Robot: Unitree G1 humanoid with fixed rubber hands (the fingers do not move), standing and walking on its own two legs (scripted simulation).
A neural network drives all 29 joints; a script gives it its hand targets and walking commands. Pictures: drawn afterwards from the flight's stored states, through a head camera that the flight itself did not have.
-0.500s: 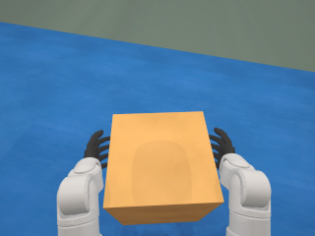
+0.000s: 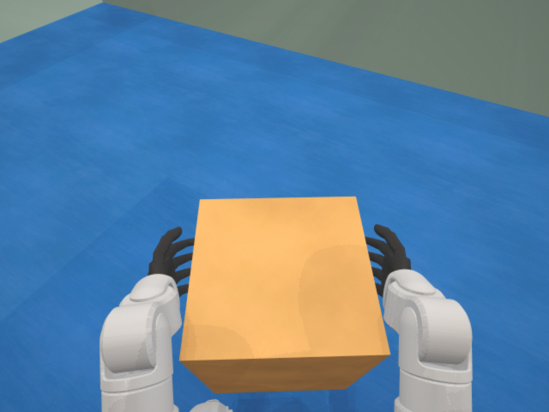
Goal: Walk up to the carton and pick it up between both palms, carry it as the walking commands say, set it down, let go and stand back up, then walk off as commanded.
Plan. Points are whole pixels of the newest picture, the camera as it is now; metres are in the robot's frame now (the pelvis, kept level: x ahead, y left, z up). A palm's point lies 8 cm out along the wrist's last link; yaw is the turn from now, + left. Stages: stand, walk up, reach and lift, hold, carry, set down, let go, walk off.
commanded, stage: carry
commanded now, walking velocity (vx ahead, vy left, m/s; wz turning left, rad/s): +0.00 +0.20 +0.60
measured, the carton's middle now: (279, 303) +0.27 -0.01 +0.01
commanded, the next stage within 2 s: none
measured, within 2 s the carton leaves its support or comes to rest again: neither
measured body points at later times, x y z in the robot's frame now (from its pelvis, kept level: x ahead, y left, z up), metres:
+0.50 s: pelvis -0.06 +0.17 -0.01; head -0.04 +0.15 +0.44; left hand +0.17 +0.38 +0.07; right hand +0.25 +0.09 +0.05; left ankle -0.01 +0.22 -0.71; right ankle -0.03 +0.08 -0.73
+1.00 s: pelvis -0.16 +0.33 -0.01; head -0.13 +0.36 +0.43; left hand -0.01 +0.61 +0.04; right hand +0.16 +0.36 +0.04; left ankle -0.15 +0.43 -0.73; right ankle -0.10 +0.23 -0.68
